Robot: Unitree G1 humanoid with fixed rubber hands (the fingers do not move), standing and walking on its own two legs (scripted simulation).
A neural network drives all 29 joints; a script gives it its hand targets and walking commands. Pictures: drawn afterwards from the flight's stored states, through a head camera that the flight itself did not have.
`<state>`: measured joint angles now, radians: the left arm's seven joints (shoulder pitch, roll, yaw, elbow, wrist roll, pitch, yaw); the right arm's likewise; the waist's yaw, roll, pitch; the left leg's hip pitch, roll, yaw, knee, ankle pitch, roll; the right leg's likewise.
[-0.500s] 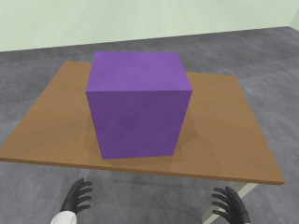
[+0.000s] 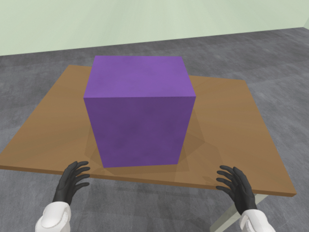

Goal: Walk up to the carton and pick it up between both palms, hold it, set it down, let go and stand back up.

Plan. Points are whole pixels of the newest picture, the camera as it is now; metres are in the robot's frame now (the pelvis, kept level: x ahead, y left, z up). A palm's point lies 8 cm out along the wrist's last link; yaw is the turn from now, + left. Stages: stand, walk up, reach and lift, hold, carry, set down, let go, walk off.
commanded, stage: reach and lift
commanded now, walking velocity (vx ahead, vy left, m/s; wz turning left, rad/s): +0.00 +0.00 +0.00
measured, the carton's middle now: (140, 115) +0.42 +0.06 +0.07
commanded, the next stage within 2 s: none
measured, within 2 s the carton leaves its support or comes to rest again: neither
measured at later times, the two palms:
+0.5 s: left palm (64, 168) +0.24 +0.23 +0.06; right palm (243, 171) +0.25 -0.20 +0.07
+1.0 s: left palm (62, 128) +0.30 +0.23 +0.14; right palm (244, 130) +0.33 -0.20 +0.14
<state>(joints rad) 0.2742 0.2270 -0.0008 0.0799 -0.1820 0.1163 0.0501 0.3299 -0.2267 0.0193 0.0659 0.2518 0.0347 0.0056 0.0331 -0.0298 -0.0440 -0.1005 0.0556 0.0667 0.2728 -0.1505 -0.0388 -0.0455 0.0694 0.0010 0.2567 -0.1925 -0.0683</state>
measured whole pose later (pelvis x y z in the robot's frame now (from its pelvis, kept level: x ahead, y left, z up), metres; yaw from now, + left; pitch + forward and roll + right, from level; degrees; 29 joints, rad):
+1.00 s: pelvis -0.03 +0.01 +0.00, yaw +0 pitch -2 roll +0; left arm -0.32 0.31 0.13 -0.08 -0.27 0.69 0.08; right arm -0.43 -0.40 -0.02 0.23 0.44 0.42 -0.06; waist 0.00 -0.02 0.06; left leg -0.13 0.04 0.06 0.27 -0.11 -0.02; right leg -0.08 0.06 0.01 0.26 -0.15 -0.05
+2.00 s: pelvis -0.03 +0.02 +0.00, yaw +1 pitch +10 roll -1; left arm -1.03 0.46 0.03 0.61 -0.37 0.64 0.10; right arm -1.16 -0.50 0.07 0.88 0.45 0.49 -0.03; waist 0.01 0.01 -0.13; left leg -0.40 0.03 0.03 0.32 -0.10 -0.01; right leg -0.34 0.05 0.00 0.29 -0.13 -0.04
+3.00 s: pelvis -0.04 +0.02 -0.01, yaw +1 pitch +17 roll -1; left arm -0.90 0.25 0.04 1.02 -0.24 -0.02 0.10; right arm -0.96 -0.29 0.00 1.13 0.27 0.02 -0.03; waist 0.04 0.01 -0.17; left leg -0.57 0.04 0.00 0.36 -0.09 -0.02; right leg -0.50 0.06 -0.03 0.31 -0.11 -0.05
